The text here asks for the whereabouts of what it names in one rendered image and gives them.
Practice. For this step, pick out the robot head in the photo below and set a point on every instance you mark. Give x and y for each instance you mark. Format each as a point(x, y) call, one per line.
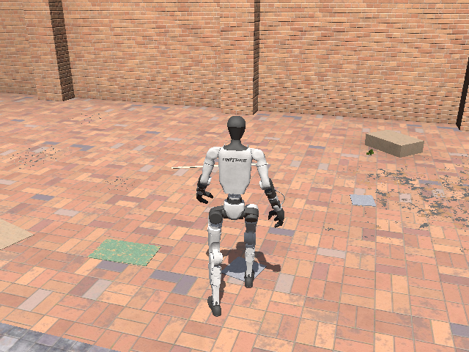
point(236, 127)

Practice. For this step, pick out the robot right forearm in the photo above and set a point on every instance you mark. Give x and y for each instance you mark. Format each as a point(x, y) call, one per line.
point(272, 197)

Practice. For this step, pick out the robot left foot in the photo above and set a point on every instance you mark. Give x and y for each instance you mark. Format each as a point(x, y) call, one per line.
point(216, 310)

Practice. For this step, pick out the robot right upper arm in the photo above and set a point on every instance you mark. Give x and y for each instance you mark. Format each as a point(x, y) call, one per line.
point(262, 168)

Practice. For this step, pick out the robot left hand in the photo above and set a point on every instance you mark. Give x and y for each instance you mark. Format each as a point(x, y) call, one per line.
point(199, 197)

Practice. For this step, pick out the robot right hand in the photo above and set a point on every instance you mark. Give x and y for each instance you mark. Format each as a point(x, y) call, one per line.
point(279, 218)

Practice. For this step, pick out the robot left forearm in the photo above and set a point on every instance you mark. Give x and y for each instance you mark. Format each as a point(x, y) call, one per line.
point(200, 188)

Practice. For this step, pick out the robot left upper arm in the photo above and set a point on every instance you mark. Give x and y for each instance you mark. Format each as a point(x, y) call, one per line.
point(211, 155)

